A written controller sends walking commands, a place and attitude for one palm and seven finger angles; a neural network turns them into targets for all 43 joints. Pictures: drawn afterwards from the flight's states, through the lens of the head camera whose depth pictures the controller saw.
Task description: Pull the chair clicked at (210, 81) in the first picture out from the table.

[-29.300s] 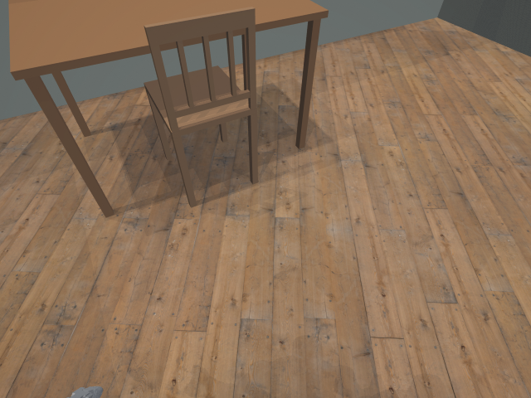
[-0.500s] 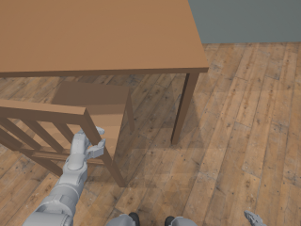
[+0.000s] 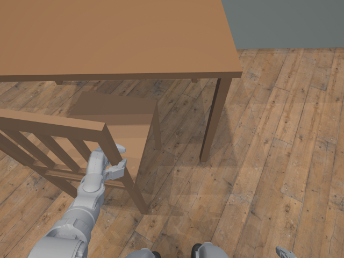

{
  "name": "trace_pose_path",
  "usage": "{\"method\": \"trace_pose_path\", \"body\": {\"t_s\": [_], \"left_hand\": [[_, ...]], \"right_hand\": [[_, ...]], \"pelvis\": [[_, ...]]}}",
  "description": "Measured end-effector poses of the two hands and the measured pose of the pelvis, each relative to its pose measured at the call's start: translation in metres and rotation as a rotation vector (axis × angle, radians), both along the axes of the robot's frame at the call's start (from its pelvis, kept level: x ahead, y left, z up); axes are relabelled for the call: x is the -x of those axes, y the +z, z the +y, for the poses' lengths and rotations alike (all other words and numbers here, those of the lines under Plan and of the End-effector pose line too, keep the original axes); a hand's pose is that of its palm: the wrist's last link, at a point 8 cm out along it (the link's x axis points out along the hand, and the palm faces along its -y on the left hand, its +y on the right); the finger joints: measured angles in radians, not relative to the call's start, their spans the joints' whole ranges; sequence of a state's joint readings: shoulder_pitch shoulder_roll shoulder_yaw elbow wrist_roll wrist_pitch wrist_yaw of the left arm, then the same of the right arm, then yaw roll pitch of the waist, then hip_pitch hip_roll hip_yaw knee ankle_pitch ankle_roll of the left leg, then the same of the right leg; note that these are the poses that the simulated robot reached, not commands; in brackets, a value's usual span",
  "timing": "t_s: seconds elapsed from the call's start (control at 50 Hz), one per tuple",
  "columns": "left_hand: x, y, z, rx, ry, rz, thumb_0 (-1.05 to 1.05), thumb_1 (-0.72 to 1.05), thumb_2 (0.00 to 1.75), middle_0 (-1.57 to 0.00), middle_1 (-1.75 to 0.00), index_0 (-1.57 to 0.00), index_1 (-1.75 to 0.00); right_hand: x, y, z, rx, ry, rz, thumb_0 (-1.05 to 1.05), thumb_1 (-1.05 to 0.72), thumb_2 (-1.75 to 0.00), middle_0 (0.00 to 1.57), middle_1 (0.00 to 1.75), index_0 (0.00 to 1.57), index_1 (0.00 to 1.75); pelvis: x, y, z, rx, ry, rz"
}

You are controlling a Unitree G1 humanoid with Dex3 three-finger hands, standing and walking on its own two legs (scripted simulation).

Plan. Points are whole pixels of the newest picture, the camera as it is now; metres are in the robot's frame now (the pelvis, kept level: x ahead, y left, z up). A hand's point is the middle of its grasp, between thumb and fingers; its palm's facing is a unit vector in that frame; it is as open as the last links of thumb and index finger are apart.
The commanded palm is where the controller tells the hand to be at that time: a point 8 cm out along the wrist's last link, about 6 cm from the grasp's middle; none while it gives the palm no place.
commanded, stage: step backward, pulling the chair out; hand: left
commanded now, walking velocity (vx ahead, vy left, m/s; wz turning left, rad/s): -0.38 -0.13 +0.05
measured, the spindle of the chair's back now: (60, 152) +0.39 +0.34 -0.09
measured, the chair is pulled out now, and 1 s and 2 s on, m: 0.14 0.27 0.40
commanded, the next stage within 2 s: none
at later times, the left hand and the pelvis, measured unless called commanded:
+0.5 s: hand (119, 187) +0.29 +0.15 -0.06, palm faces +0.03 -0.97 -0.22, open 5.9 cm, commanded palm +0.27 +0.19 -0.06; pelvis -0.06 +0.00 +0.01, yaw +0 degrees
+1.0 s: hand (118, 222) +0.20 +0.14 -0.06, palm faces +0.01 -0.97 -0.23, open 6.0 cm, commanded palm +0.18 +0.18 -0.06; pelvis -0.14 -0.01 +0.01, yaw -1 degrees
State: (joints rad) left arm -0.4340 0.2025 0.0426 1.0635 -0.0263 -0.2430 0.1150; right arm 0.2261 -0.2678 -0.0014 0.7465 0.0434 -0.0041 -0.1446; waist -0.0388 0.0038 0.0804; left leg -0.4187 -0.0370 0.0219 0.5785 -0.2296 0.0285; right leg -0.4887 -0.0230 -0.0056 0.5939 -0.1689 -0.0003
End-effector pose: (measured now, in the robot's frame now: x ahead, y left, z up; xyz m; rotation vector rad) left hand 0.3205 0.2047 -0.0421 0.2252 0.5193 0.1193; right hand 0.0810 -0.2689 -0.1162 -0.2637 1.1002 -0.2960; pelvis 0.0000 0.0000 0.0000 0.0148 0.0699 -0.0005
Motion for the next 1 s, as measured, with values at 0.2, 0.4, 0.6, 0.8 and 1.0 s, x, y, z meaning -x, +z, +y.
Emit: {"method": "trace_pose_path", "body": {"t_s": [0.2, 0.4, 0.6, 0.8, 1.0], "left_hand": [[0.011, 0.001, -0.006, 0.008, 0.049, 0.008, 0.03, 0.56, 0.74, -0.22, -1.04, -0.49, -1.45], [0.038, 0.001, -0.011, 0.009, -0.004, 0.007, 0.03, 0.57, 0.72, -0.2, -1.07, -0.49, -1.45], [0.068, 0.002, -0.01, 0.017, -0.015, 0.021, 0.05, 0.57, 0.73, -0.19, -1.07, -0.49, -1.45], [0.099, 0.003, -0.019, 0.008, -0.013, 0.021, 0.05, 0.56, 0.73, -0.21, -1.06, -0.49, -1.45], [0.136, 0.003, -0.019, 0.018, -0.043, 0.02, 0.06, 0.57, 0.73, -0.19, -1.09, -0.49, -1.45]], "right_hand": [[0.014, -0.004, 0.001, -0.081, -0.003, -0.021, 0.01, -0.9, -0.89, 0.2, 0.3, 0.21, 0.3], [0.04, 0.005, -0.013, 0.003, -0.006, 0.011, 0.01, -0.9, -0.89, 0.2, 0.3, 0.21, 0.3], [0.054, 0.007, 0.009, -0.059, 0.025, -0.015, 0.01, -0.91, -0.89, 0.2, 0.3, 0.2, 0.3], [0.095, -0.002, 0.004, -0.075, -0.026, -0.03, 0.01, -0.9, -0.89, 0.2, 0.3, 0.21, 0.3], [0.137, 0.009, -0.003, -0.022, -0.005, 0.003, 0.01, -0.91, -0.89, 0.2, 0.3, 0.2, 0.3]], "pelvis": [[0.023, 0.0, -0.02, 0.028, -0.021, -0.01], [0.048, 0.002, -0.009, 0.034, 0.022, 0.012], [0.072, 0.006, -0.01, 0.004, -0.026, 0.001], [0.11, 0.002, -0.015, 0.048, -0.01, 0.0], [0.141, 0.006, -0.011, 0.014, -0.019, -0.014]]}}
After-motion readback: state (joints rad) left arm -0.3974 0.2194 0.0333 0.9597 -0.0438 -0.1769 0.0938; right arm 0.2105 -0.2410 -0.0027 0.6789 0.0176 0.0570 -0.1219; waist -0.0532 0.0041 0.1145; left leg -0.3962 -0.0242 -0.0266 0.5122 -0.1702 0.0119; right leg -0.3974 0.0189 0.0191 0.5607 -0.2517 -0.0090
